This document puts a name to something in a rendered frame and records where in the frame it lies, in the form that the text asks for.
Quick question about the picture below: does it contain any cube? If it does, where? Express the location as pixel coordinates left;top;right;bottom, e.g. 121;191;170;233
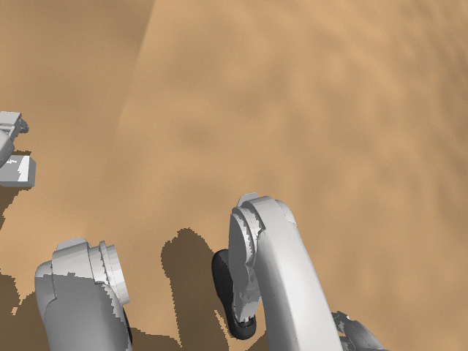
0;155;36;187

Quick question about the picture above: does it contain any left robot hand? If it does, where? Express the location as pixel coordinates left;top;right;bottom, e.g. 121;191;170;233
0;111;29;168

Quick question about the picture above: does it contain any right robot hand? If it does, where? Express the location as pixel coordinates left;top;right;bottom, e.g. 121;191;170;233
331;311;385;351

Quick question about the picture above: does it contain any right robot foot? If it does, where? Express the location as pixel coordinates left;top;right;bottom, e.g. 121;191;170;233
211;249;257;340

